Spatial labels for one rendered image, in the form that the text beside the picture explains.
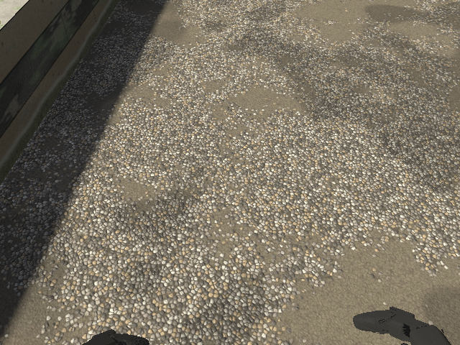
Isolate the robot right hand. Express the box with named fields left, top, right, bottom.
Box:
left=353, top=307, right=451, bottom=345

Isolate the robot left hand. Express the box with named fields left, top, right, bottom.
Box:
left=82, top=329, right=150, bottom=345

